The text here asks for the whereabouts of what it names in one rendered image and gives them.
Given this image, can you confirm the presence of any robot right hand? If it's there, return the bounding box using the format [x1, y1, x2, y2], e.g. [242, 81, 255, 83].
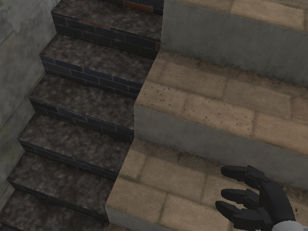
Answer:
[215, 165, 297, 231]

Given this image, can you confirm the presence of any robot right forearm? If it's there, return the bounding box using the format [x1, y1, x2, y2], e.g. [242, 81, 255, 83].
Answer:
[271, 220, 304, 231]

